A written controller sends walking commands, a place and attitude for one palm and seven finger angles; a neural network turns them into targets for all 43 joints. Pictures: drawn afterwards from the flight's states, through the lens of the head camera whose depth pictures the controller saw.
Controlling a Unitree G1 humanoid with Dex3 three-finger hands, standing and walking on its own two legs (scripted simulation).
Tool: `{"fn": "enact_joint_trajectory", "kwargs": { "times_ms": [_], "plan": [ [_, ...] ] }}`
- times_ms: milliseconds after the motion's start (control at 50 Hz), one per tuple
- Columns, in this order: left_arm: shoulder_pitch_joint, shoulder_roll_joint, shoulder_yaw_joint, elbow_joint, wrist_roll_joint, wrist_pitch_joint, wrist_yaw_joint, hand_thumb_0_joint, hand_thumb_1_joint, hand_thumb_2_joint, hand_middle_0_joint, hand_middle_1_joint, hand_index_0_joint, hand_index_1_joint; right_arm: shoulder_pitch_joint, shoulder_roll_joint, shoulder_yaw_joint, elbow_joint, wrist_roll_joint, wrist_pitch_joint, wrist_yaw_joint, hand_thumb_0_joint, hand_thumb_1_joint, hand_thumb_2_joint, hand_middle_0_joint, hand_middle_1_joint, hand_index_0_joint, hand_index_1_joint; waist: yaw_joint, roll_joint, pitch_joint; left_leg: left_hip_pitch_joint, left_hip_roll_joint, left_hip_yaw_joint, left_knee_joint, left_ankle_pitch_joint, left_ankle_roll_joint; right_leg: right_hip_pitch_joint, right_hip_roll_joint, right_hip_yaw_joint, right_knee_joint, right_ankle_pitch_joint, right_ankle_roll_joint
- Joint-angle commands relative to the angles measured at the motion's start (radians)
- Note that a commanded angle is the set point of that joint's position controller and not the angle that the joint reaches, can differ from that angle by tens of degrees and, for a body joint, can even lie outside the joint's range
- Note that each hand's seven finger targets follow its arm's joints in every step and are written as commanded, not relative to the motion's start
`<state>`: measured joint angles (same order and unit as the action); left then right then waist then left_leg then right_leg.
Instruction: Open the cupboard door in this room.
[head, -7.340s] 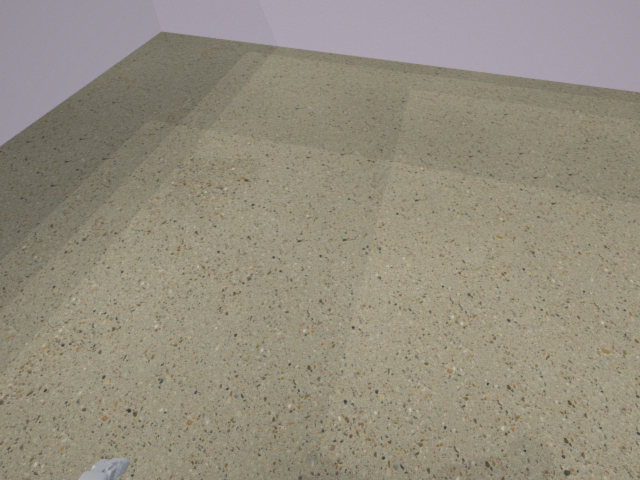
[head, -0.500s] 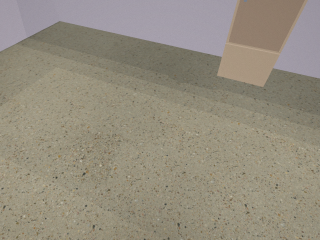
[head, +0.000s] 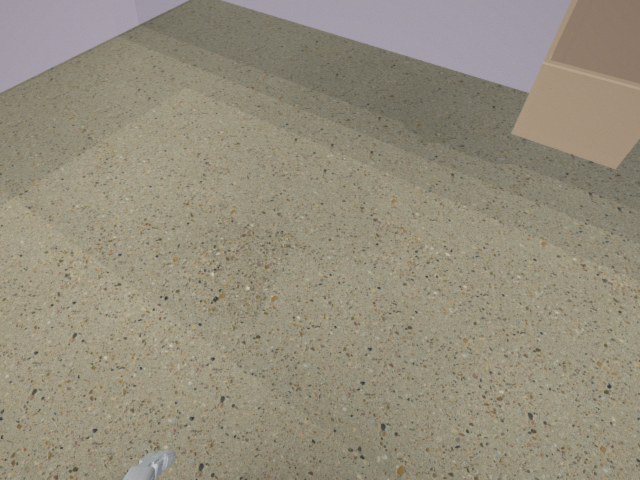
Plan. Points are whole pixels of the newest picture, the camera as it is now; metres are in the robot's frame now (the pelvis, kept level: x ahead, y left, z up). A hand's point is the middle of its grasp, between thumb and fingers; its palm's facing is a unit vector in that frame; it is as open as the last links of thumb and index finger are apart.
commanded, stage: stand and wait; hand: left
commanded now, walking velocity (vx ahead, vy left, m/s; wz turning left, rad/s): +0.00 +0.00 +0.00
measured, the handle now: out of the picture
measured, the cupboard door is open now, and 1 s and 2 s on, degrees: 0 0 0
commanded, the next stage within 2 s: turn or walk to find it in 0.28 s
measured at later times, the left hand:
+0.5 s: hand out of the picture -0.05 +0.18 -0.18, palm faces +0.19 -0.96 -0.22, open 7.4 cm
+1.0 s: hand out of the picture -0.08 +0.21 -0.19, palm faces +0.37 -0.90 -0.21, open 7.4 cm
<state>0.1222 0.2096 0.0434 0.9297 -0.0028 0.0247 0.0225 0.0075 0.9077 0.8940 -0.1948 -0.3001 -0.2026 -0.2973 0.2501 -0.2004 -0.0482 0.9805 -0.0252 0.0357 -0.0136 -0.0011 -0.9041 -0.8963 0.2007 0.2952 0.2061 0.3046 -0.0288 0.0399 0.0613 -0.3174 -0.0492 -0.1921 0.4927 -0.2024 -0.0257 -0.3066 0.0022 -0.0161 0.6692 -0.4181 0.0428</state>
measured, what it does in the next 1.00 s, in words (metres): steps on the spot, turning left: right foot, then left foot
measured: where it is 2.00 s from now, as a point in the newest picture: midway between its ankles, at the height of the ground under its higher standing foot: outside the picture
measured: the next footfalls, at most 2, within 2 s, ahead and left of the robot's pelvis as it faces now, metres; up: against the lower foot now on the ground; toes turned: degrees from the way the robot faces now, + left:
right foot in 0.04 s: +0.02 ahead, -0.12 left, +0.00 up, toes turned +0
left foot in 0.38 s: +0.00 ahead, +0.13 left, +0.00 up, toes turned +7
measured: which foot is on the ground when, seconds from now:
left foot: down 0.00-0.04, up 0.06-0.36, down 0.38-0.66, up 0.68-0.96, down 0.98-1.00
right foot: up 0.00-0.02, down 0.04-0.98, up 1.00-1.00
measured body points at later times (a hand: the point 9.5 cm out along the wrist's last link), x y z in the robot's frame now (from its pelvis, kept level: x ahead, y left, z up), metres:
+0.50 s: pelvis -0.01 +0.00 +0.00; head +0.01 +0.01 +0.45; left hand -0.06 +0.23 -0.16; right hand +0.09 -0.23 -0.15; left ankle -0.04 +0.12 -0.74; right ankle -0.03 -0.12 -0.72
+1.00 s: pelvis -0.06 +0.01 -0.01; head -0.03 +0.04 +0.43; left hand -0.10 +0.26 -0.17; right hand +0.10 -0.21 -0.15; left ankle -0.09 +0.11 -0.74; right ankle -0.02 -0.13 -0.73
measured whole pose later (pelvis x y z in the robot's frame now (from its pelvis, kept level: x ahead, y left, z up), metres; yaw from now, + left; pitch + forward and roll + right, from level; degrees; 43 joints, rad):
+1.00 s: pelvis -0.06 +0.01 -0.01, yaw +21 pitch -1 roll +0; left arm 0.22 0.23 0.05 0.96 0.02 0.03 0.02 0.01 0.90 0.89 -0.20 -0.30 -0.21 -0.30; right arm 0.16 -0.23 -0.06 0.97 -0.01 0.04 0.01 0.00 -0.91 -0.90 0.20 0.29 0.20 0.30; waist 0.01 -0.04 0.09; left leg -0.30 0.02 0.08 0.63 -0.31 0.01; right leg -0.29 -0.17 -0.20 0.69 -0.40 0.06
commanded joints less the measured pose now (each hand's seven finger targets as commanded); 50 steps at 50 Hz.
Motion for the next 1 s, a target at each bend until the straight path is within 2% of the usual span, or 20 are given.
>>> {"fn": "enact_joint_trajectory", "kwargs": {
  "times_ms": [0,20,40,80,120,260,320,360,420,500,600,640,660,740,840,900,920,940,960,980],
  "plan": [
    [0.158,0.182,0.039,-0.019,0.022,-0.037,0.016,0.000,0.900,0.900,-0.200,-0.300,-0.200,-0.300,0.018,-0.124,-0.041,-0.079,0.017,-0.019,0.003,0.000,-0.900,-0.900,0.200,0.300,0.200,0.300,0.058,-0.146,-0.164,-0.174,0.048,-0.021,0.133,0.016,0.036,0.361,-0.228,0.199,-0.360,0.235,-0.054],
    [0.144,0.239,0.045,-0.035,0.028,-0.035,0.015,0.000,0.900,0.900,-0.200,-0.300,-0.200,-0.300,-0.014,-0.098,-0.037,-0.108,0.010,-0.018,0.004,0.000,-0.900,-0.900,0.200,0.300,0.200,0.300,0.068,-0.307,-0.095,-0.257,-0.024,0.107,0.294,-0.306,-0.003,0.280,-0.416,0.373,-0.395,0.299,-0.158],
    [0.133,0.212,0.047,-0.037,0.022,-0.034,0.017,0.000,0.900,0.900,-0.200,-0.300,-0.200,-0.300,-0.032,-0.129,-0.048,-0.100,-0.001,0.001,-0.001,0.000,-0.900,-0.900,0.200,0.300,0.200,0.300,0.067,-0.288,-0.076,-0.216,0.021,0.077,0.439,-0.349,0.001,0.151,-0.438,0.384,-0.410,0.288,-0.205],
    [0.063,0.163,0.026,-0.038,0.024,-0.036,0.011,0.000,0.900,0.900,-0.200,-0.300,-0.200,-0.300,-0.024,-0.114,-0.045,-0.055,0.002,0.011,0.008,0.000,-0.900,-0.900,0.200,0.300,0.200,0.300,0.021,-0.186,0.011,-0.193,0.050,0.095,0.574,-0.262,0.002,0.061,-0.325,0.251,-0.384,0.350,-0.197],
    [0.058,0.138,0.010,-0.031,0.025,-0.041,0.006,0.000,0.900,0.900,-0.200,-0.300,-0.200,-0.300,0.000,-0.100,-0.036,-0.027,0.007,0.013,0.012,0.000,-0.900,-0.900,0.200,0.300,0.200,0.300,0.009,-0.191,0.001,-0.142,0.056,0.134,0.571,-0.202,-0.009,0.058,-0.260,0.138,-0.354,0.446,-0.172],
    [0.206,0.165,0.007,0.065,0.029,-0.046,0.009,0.000,0.900,0.900,-0.200,-0.300,-0.200,-0.300,-0.093,-0.079,-0.001,-0.004,0.019,-0.012,0.002,0.000,-0.900,-0.900,0.200,0.300,0.200,0.300,0.070,-0.211,-0.056,-0.020,0.072,0.216,0.167,-0.223,-0.018,0.222,-0.253,0.142,-0.294,0.730,-0.197],
    [0.186,0.163,0.009,0.088,0.017,-0.041,0.015,0.000,0.900,0.900,-0.200,-0.300,-0.200,-0.300,-0.047,-0.087,0.006,0.032,0.020,-0.023,-0.003,0.000,-0.900,-0.900,0.200,0.300,0.200,0.300,0.040,-0.215,-0.090,0.120,0.073,0.224,-0.056,-0.034,-0.010,0.211,-0.232,0.092,-0.228,0.706,-0.135],
    [0.200,0.129,0.008,0.086,0.011,-0.031,0.011,0.000,0.900,0.900,-0.200,-0.300,-0.200,-0.300,-0.041,-0.146,-0.004,0.041,0.015,-0.036,-0.003,0.000,-0.900,-0.900,0.200,0.300,0.200,0.300,0.041,-0.039,-0.114,0.270,0.188,0.120,-0.078,0.297,0.036,0.080,-0.165,0.013,-0.155,0.487,-0.059],
    [0.141,0.089,-0.006,0.076,0.011,-0.017,0.011,0.000,0.900,0.900,-0.200,-0.300,-0.200,-0.300,-0.050,-0.181,-0.014,0.044,0.013,-0.033,-0.012,0.000,-0.900,-0.900,0.200,0.300,0.200,0.300,0.018,0.219,-0.067,0.216,0.331,-0.060,-0.153,0.481,0.168,-0.016,-0.074,-0.077,0.026,-0.002,0.003],
    [0.154,0.070,0.001,0.076,0.012,-0.009,0.005,0.000,0.900,0.900,-0.200,-0.300,-0.200,-0.300,-0.074,-0.186,-0.023,0.027,0.007,-0.028,-0.019,0.000,-0.900,-0.900,0.200,0.300,0.200,0.300,0.032,0.158,-0.053,0.192,0.313,-0.061,-0.130,0.521,0.204,-0.063,-0.071,-0.031,0.103,-0.086,0.001],
    [0.251,0.084,0.010,0.086,0.019,-0.027,0.003,0.000,0.900,0.900,-0.200,-0.300,-0.200,-0.300,-0.105,-0.173,-0.037,-0.015,0.015,-0.020,-0.008,0.000,-0.900,-0.900,0.200,0.300,0.200,0.300,0.069,0.046,-0.100,0.046,0.190,0.002,-0.007,0.274,0.105,0.169,-0.082,-0.040,-0.256,0.217,0.008],
    [0.248,0.212,0.039,0.064,0.033,-0.034,0.012,0.000,0.900,0.900,-0.200,-0.300,-0.200,-0.300,-0.112,-0.089,-0.026,-0.062,0.019,-0.018,0.006,0.000,-0.900,-0.900,0.200,0.300,0.200,0.300,0.076,-0.282,-0.078,-0.179,0.015,0.186,0.249,-0.178,0.008,0.267,-0.385,0.234,-0.353,0.408,-0.123],
    [0.250,0.215,0.047,0.053,0.029,-0.037,0.011,0.000,0.900,0.900,-0.200,-0.300,-0.200,-0.300,-0.144,-0.117,-0.036,-0.067,0.010,-0.001,0.004,0.000,-0.900,-0.900,0.200,0.300,0.200,0.300,0.098,-0.329,-0.062,-0.182,0.040,0.158,0.446,-0.353,0.006,0.176,-0.454,0.273,-0.387,0.407,-0.194],
    [0.106,0.159,0.030,-0.001,0.036,-0.030,0.014,0.000,0.900,0.900,-0.200,-0.300,-0.200,-0.300,-0.096,-0.091,-0.038,-0.042,0.013,0.012,0.024,0.000,-0.900,-0.900,0.200,0.300,0.200,0.300,0.025,-0.205,-0.001,-0.165,0.081,0.183,0.608,-0.269,-0.008,0.079,-0.348,0.045,-0.339,0.447,-0.170],
    [0.156,0.211,0.045,0.003,0.041,-0.026,0.012,0.000,0.900,0.900,-0.200,-0.300,-0.200,-0.300,-0.152,-0.077,-0.023,-0.075,0.018,0.002,0.030,0.000,-0.900,-0.900,0.200,0.300,0.200,0.300,0.075,-0.240,-0.036,-0.098,0.077,0.259,0.346,-0.279,-0.018,0.158,-0.359,-0.010,-0.282,0.534,-0.177],
    [0.145,0.227,0.051,0.000,0.034,-0.019,0.008,0.000,0.900,0.900,-0.200,-0.300,-0.200,-0.300,-0.092,-0.091,-0.021,-0.069,0.015,-0.008,0.027,0.000,-0.900,-0.900,0.200,0.300,0.200,0.300,0.045,-0.224,-0.075,0.024,0.072,0.295,0.124,-0.145,-0.012,0.136,-0.350,-0.053,-0.199,0.512,-0.133],
    [0.129,0.219,0.050,-0.007,0.026,-0.013,0.006,0.000,0.900,0.900,-0.200,-0.300,-0.200,-0.300,-0.049,-0.111,-0.024,-0.062,0.013,-0.014,0.029,0.000,-0.900,-0.900,0.200,0.300,0.200,0.300,0.019,-0.166,-0.091,0.121,0.083,0.284,-0.004,-0.032,-0.004,0.082,-0.327,-0.097,-0.129,0.433,-0.087],
    [0.135,0.177,0.046,-0.022,0.019,-0.005,0.002,0.000,0.900,0.900,-0.200,-0.300,-0.200,-0.300,-0.018,-0.176,-0.037,-0.063,0.008,-0.024,0.029,0.000,-0.900,-0.900,0.200,0.300,0.200,0.300,0.004,0.025,-0.113,0.224,0.199,0.104,-0.114,0.078,0.038,-0.047,-0.247,-0.141,0.033,0.245,-0.026],
    [0.131,0.108,0.029,-0.064,0.016,0.001,-0.004,0.000,0.900,0.900,-0.200,-0.300,-0.200,-0.300,0.024,-0.275,-0.059,-0.071,0.001,-0.028,0.024,0.000,-0.900,-0.900,0.200,0.300,0.200,0.300,-0.011,0.292,-0.105,0.267,0.431,-0.192,-0.189,0.322,0.157,-0.241,-0.131,-0.156,0.236,-0.179,0.038],
    [0.050,0.120,0.024,-0.074,0.026,0.015,0.005,0.000,0.900,0.900,-0.200,-0.300,-0.200,-0.300,0.064,-0.287,-0.065,-0.047,0.001,-0.026,0.013,0.000,-0.900,-0.900,0.200,0.300,0.200,0.300,-0.049,0.237,-0.107,0.178,0.454,-0.225,-0.222,0.250,0.201,-0.215,-0.118,-0.048,0.370,-0.217,0.023]
  ]
}}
